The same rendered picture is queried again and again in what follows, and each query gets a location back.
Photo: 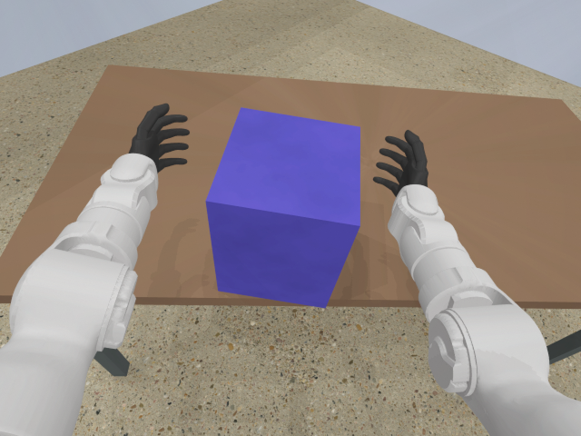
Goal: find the table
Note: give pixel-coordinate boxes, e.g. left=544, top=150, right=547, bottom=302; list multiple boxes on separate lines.
left=0, top=64, right=581, bottom=376

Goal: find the left robot upper arm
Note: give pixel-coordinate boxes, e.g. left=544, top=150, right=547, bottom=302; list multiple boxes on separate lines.
left=0, top=249, right=138, bottom=436

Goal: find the robot left forearm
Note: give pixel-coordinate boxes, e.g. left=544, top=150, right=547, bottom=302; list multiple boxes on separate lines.
left=9, top=154, right=158, bottom=334

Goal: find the robot right hand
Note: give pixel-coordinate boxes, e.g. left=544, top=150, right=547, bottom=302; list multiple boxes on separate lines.
left=373, top=130, right=428, bottom=197

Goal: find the right robot upper arm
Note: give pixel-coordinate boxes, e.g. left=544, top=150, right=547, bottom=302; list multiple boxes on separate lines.
left=428, top=304, right=581, bottom=436

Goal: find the robot right forearm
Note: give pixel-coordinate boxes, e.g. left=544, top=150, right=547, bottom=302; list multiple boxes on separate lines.
left=388, top=184, right=549, bottom=377

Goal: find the robot left hand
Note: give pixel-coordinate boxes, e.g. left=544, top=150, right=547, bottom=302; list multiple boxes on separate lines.
left=129, top=104, right=190, bottom=173

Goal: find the carton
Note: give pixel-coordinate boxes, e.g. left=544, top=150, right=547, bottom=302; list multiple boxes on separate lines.
left=205, top=107, right=360, bottom=309

